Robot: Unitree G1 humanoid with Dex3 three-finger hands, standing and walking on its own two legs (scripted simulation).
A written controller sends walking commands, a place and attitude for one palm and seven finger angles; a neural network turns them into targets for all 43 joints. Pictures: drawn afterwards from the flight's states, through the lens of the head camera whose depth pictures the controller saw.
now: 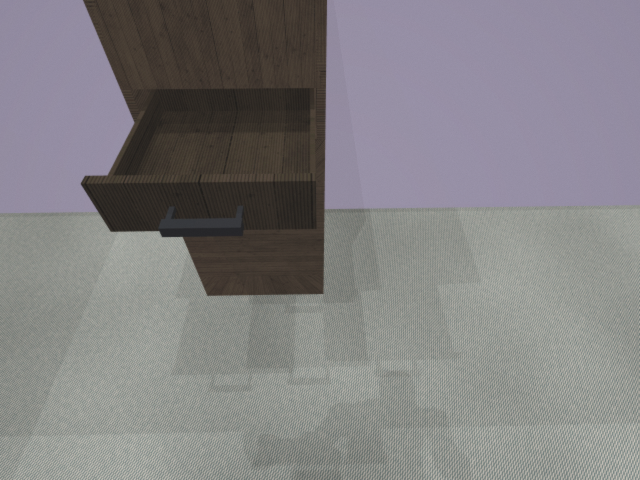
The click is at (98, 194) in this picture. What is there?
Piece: drawer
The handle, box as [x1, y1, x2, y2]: [158, 206, 243, 236]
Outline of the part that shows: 158,228 162,236 242,235 243,206 237,207 235,218 174,219 173,217 175,208 174,206 169,206 166,217 164,219 161,219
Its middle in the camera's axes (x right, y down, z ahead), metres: -0.20 -0.03 +0.67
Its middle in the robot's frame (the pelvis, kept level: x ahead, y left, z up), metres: +0.52 +0.23 -0.02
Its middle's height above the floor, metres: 0.77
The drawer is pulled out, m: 0.30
